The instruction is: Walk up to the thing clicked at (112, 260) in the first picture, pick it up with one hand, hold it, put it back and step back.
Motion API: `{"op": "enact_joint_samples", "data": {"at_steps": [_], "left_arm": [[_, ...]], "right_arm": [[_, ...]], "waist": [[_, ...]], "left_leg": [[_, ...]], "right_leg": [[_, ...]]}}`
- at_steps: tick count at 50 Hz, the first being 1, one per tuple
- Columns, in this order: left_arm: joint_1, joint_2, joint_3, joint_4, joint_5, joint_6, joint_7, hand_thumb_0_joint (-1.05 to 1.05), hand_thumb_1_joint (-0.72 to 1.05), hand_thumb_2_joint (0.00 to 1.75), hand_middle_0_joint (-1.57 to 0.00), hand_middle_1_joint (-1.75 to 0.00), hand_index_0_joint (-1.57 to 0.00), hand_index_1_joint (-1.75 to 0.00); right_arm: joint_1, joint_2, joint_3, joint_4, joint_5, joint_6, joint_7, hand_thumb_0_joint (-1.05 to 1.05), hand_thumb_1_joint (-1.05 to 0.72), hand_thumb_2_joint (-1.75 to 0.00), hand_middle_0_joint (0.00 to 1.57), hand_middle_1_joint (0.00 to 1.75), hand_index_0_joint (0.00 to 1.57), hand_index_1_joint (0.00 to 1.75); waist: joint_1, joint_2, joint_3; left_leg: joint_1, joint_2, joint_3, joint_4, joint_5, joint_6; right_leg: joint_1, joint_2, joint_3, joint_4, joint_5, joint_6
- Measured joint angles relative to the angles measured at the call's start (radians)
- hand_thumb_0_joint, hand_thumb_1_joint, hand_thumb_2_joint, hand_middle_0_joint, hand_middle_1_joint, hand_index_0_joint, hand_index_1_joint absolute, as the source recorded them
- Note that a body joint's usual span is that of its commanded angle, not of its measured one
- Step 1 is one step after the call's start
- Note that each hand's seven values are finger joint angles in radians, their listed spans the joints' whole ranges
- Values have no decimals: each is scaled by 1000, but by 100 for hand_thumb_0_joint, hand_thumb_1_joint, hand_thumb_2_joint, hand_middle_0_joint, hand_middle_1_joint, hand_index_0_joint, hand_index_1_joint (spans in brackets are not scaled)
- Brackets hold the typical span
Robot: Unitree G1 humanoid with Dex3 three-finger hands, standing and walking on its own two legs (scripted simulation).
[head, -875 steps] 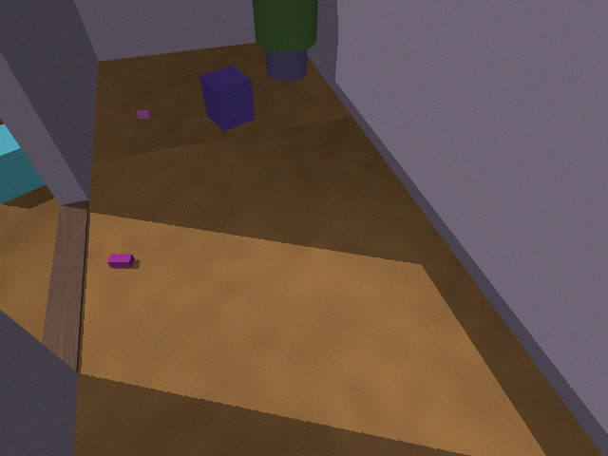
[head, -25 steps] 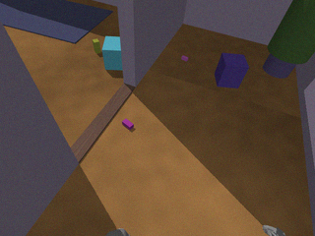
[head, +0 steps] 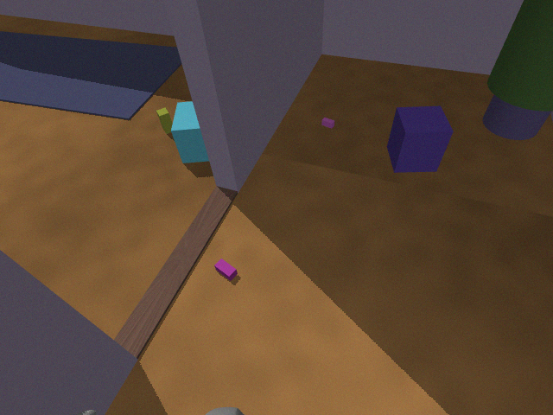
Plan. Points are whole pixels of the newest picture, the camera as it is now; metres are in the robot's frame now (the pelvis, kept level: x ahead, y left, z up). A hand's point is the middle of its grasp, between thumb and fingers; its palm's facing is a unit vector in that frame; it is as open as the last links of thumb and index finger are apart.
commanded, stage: walk up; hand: left
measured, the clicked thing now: (226, 269) +0.76 +0.27 -0.75
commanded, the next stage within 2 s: none
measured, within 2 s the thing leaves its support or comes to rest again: neither
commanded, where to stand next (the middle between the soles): +0.38 +0.02 m, yaw +0 degrees
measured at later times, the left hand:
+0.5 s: hand (118, 367) +0.23 +0.30 -0.15, palm faces -0.05 -0.94 -0.33, open 7.4 cm
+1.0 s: hand (143, 301) +0.35 +0.29 -0.14, palm faces -0.01 -0.90 -0.43, open 7.4 cm
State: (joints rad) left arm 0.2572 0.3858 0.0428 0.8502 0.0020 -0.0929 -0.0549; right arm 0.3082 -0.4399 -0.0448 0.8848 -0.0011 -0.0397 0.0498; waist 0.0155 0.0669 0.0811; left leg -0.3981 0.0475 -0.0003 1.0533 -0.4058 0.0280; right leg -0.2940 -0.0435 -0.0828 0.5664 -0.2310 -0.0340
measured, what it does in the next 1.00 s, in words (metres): walks ahead: left foot, then right foot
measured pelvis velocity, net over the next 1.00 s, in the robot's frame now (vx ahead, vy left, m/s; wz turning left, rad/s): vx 0.28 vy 0.01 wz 0.02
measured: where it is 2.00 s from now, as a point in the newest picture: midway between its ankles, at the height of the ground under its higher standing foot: (289, 383)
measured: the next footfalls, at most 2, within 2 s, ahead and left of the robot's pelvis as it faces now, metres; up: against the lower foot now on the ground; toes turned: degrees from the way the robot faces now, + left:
left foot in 0.26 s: +0.24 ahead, +0.14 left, +0.00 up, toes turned +6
right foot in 0.66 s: +0.37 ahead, -0.12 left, +0.00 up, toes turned -2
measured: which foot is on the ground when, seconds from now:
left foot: up 0.00-0.24, down 0.26-0.68, up 0.70-0.96, down 0.98-1.00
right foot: down 0.00-0.30, up 0.32-0.64, down 0.66-1.00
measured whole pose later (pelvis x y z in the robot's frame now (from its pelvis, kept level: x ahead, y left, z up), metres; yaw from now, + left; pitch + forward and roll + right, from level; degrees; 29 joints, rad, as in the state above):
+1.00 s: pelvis +0.28 +0.01 -0.02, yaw +1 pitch -3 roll +0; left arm 0.23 0.41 0.01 0.89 0.01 -0.04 0.00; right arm 0.24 -0.41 -0.04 0.93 -0.01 0.00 0.03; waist 0.02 0.03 0.10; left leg -0.36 0.04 0.01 0.67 -0.26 0.00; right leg -0.36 -0.07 -0.05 0.72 -0.31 0.00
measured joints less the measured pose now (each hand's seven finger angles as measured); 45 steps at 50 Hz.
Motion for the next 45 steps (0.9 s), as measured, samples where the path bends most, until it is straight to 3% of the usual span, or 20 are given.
{"op": "enact_joint_samples", "data": {"at_steps": [6, 12, 13, 15, 18, 20, 28, 33, 34, 37, 39, 42, 45], "left_arm": [[52, 11, -1, -10, 8, 4, 1, 0, 90, 90, -20, -30, -21, -30], [99, 39, -2, -4, 9, 18, -2, 1, 90, 90, -20, -30, -21, -30], [106, 44, -3, -1, 10, 22, 0, 1, 90, 90, -20, -30, -21, -30], [106, 52, -2, 14, 6, 34, 7, 1, 90, 90, -20, -30, -21, -30], [85, 48, -11, 41, 2, 52, 18, 1, 90, 90, -20, -30, -20, -30], [73, 51, -12, 44, -3, 50, 19, 1, 90, 90, -20, -30, -20, -30], [37, 36, -4, 29, 4, 47, -6, 1, 91, 90, -20, -30, -20, -30], [31, 36, 5, 31, 9, 23, -5, 1, 90, 90, -20, -30, -20, -30], [29, 35, 10, 31, 12, 14, 2, 1, 90, 90, -20, -30, -20, -30], [12, 21, 3, 23, 11, 6, 23, 0, 90, 90, -20, -30, -20, -30], [4, 8, -9, 15, 7, 8, 30, 0, 90, 90, -20, -30, -20, -30], [2, 0, -20, 6, 10, 11, 38, 0, 90, 90, -20, -30, -21, -30], [0, 5, -24, 10, 15, 19, 45, 0, 90, 90, -20, -30, -21, -30]], "right_arm": [[-25, 18, -4, -12, -19, -4, 22, 1, -90, -90, 20, 30, 20, 30], [-37, 24, -14, -10, -25, -14, 34, 1, -90, -90, 20, 30, 20, 30], [-35, 22, -16, -12, -25, -20, 33, 1, -90, -90, 20, 30, 20, 30], [-46, 31, -20, -20, -30, -32, 24, 1, -90, -90, 20, 30, 20, 30], [-46, 40, -15, -48, -14, -47, 13, 1, -90, -90, 20, 30, 20, 30], [-37, 49, -6, -58, -8, -50, 5, 1, -90, -90, 20, 30, 20, 30], [16, 33, 4, -63, -15, -39, 1, 1, -90, -90, 21, 30, 20, 30], [47, 9, 3, -60, -12, -7, 6, 1, -90, -90, 21, 30, 20, 30], [50, 5, 2, -56, -11, 0, 4, 1, -90, -90, 21, 30, 20, 30], [23, 7, 4, -26, -10, 31, -14, 1, -90, -90, 20, 30, 20, 30], [5, 6, 6, -15, -5, 37, -20, 1, -90, -90, 20, 30, 20, 30], [-15, 10, 7, -7, -7, 36, -20, 1, -90, -90, 20, 30, 20, 30], [-37, 20, 7, 6, -10, 39, -19, 1, -90, -90, 20, 30, 20, 30]], "waist": [[16, -14, -6], [29, -47, -17], [26, -54, -22], [22, -97, -13], [0, -109, -2], [-6, -122, 5], [-27, -104, 12], [-42, -64, -5], [-39, -47, -6], [-22, -14, 5], [-12, 2, 14], [-2, 12, 20], [8, 3, 22]], "left_leg": [[-84, 35, 14, -245, 106, -28], [-20, 24, 50, -454, 208, -15], [1, 13, 55, -473, 225, -9], [10, -15, 79, -431, 217, -4], [42, -17, 83, -418, 170, 5], [87, -20, 90, -461, 172, 3], [212, -13, 105, -545, 137, -5], [221, 8, 97, -443, 29, -24], [204, 24, 86, -382, -9, -10], [104, -8, 7, -136, -93, -1], [41, -25, -10, -47, -92, -2], [-20, -18, -10, -68, -58, -9], [-26, -4, -7, -195, -18, -17]], "right_leg": [[95, 14, -14, -69, -33, -1], [154, 8, -27, -10, -147, 28], [155, 1, -28, 23, -179, 35], [116, -30, 7, 169, -217, 17], [-12, 13, 79, 459, -234, -4], [-80, 17, 97, 521, -199, -9], [-174, -44, 71, 238, -88, 23], [-91, -17, 49, 35, 19, 21], [-84, -2, 42, 38, 60, 22], [-85, 11, 30, 93, 10, 14], [-63, 10, 26, 73, 5, 10], [-38, 6, 21, 39, 9, 11], [-32, 1, 22, 44, -5, 17]]}}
